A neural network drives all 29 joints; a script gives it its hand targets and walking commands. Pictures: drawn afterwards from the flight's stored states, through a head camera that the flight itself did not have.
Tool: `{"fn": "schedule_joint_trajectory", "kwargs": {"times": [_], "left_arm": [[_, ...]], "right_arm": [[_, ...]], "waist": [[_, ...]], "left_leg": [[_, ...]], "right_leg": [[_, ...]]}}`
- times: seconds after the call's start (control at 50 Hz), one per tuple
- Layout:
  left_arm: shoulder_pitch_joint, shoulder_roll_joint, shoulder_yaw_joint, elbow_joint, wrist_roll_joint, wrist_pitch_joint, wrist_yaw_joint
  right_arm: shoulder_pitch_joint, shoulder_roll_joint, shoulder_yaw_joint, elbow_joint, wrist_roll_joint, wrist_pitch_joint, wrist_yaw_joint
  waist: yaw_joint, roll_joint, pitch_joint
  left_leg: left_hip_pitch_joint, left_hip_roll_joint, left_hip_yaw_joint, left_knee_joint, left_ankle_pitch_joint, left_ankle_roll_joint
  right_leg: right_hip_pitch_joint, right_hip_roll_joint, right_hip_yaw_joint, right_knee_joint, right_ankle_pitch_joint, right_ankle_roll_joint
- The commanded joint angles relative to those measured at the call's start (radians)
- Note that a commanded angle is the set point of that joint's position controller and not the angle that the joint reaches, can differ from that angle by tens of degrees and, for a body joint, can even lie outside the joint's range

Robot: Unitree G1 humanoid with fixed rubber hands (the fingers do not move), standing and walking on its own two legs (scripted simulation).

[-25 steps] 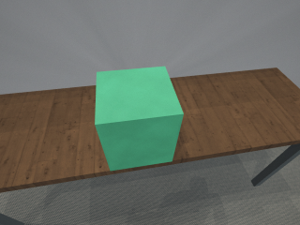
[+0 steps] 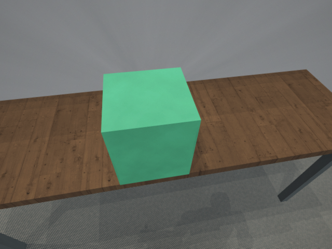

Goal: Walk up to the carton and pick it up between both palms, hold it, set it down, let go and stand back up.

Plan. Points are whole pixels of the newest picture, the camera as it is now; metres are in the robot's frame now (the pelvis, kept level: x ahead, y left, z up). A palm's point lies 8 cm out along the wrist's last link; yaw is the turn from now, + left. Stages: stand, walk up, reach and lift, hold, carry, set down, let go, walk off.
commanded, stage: reach and lift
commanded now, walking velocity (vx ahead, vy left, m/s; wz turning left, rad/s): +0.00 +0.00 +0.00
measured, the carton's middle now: (149, 127) +0.44 +0.04 +0.02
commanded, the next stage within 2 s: none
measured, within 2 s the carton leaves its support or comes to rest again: neither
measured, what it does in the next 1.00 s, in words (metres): stands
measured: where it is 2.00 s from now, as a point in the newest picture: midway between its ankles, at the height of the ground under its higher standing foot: outside the picture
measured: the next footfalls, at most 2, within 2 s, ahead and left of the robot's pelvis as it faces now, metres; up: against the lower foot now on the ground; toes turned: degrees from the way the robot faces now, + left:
none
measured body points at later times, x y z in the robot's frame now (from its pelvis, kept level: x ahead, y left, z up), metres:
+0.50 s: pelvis +0.01 -0.03 +0.00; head +0.04 -0.01 +0.45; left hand +0.19 +0.25 -0.08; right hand +0.19 -0.26 -0.09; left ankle +0.02 +0.10 -0.72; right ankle +0.04 -0.13 -0.72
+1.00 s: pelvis +0.03 -0.01 +0.03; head +0.03 +0.00 +0.47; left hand +0.19 +0.24 -0.05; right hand +0.21 -0.23 -0.05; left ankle +0.02 +0.10 -0.72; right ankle +0.04 -0.13 -0.72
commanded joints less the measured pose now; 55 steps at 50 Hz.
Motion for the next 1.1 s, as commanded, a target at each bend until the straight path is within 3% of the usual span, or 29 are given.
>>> {"fn": "schedule_joint_trajectory", "kwargs": {"times": [0.0,0.04,0.1,0.16,0.26,0.38,0.46,0.56,0.66,0.68,0.82,1.08], "left_arm": [[-0.430,0.190,0.046,-0.234,-0.003,0.242,-0.001],[-0.398,0.133,0.036,-0.357,0.039,0.355,-0.031],[-0.279,0.124,0.060,-0.449,0.129,0.461,-0.067],[-0.206,0.100,0.079,-0.490,0.170,0.477,-0.079],[-0.234,0.129,0.118,-0.485,0.187,0.385,-0.074],[-0.307,0.137,0.135,-0.502,0.152,0.287,-0.055],[-0.267,0.128,0.127,-0.509,0.104,0.234,-0.054],[-0.203,0.108,0.122,-0.485,0.062,0.159,-0.059],[-0.177,0.084,0.107,-0.422,0.038,0.054,-0.041],[-0.173,0.082,0.135,-0.379,0.028,0.041,-0.039],[-0.165,0.048,0.098,-0.396,0.011,-0.056,-0.013],[-0.046,-0.012,0.053,-0.468,-0.013,-0.211,0.019]], "right_arm": [[-0.318,-0.108,-0.146,-0.098,-0.067,-0.104,0.065],[-0.219,-0.101,-0.167,-0.141,-0.030,-0.078,0.052],[-0.133,-0.105,-0.144,-0.181,0.066,-0.034,0.011],[-0.134,-0.130,-0.111,-0.196,0.114,0.004,0.005],[-0.180,-0.056,-0.073,-0.278,0.082,-0.008,-0.013],[-0.157,0.030,-0.059,-0.342,0.064,-0.056,-0.032],[-0.101,0.046,-0.054,-0.385,0.055,-0.095,-0.047],[-0.057,0.039,-0.051,-0.404,0.041,-0.140,-0.055],[-0.034,0.047,-0.048,-0.391,0.042,-0.197,-0.033],[-0.026,0.051,-0.046,-0.401,0.031,-0.197,-0.036],[-0.019,0.060,-0.042,-0.416,0.050,-0.220,-0.021],[0.042,0.044,-0.035,-0.402,0.120,-0.302,-0.001]], "waist": [[0.003,-0.065,0.063],[-0.038,-0.070,-0.123],[-0.059,-0.015,-0.208],[-0.052,0.030,-0.193],[-0.033,-0.037,-0.053],[-0.035,0.012,-0.095],[-0.053,0.004,-0.131],[-0.048,-0.010,-0.145],[-0.026,-0.011,-0.112],[-0.013,-0.028,-0.060],[0.003,0.003,-0.058],[0.007,0.006,-0.079]], "left_leg": [[-0.100,0.008,-0.103,0.017,-0.203,-0.039],[0.125,0.008,-0.124,0.097,-0.134,-0.067],[0.250,-0.004,-0.134,0.130,0.019,-0.081],[0.301,-0.007,-0.154,0.087,0.132,-0.086],[0.191,-0.035,-0.132,0.027,0.058,-0.043],[0.191,-0.042,-0.114,-0.023,0.051,-0.024],[0.235,-0.046,-0.119,-0.064,0.101,-0.022],[0.313,-0.055,-0.126,-0.144,0.190,-0.032],[0.349,-0.056,-0.137,-0.218,0.199,-0.035],[0.331,-0.075,-0.130,-0.240,0.180,-0.041],[0.366,-0.060,-0.139,-0.299,0.224,-0.048],[0.409,-0.057,-0.162,-0.319,0.360,-0.062]], "right_leg": [[-0.171,-0.049,-0.166,-0.040,-0.158,-0.063],[-0.263,-0.056,-0.161,-0.058,-0.048,-0.065],[-0.229,-0.046,-0.194,-0.028,0.129,-0.055],[-0.167,-0.012,-0.232,-0.038,0.194,-0.046],[-0.131,-0.030,-0.185,-0.136,0.145,-0.025],[-0.089,-0.058,-0.153,-0.180,0.182,-0.009],[-0.036,-0.056,-0.156,-0.209,0.265,-0.003],[0.025,-0.038,-0.172,-0.266,0.338,0.006],[0.035,-0.023,-0.178,-0.336,0.262,-0.001],[0.059,-0.022,-0.141,-0.357,0.219,0.003],[0.096,-0.023,-0.132,-0.405,0.186,-0.014],[0.151,-0.009,-0.127,-0.451,0.272,-0.032]]}}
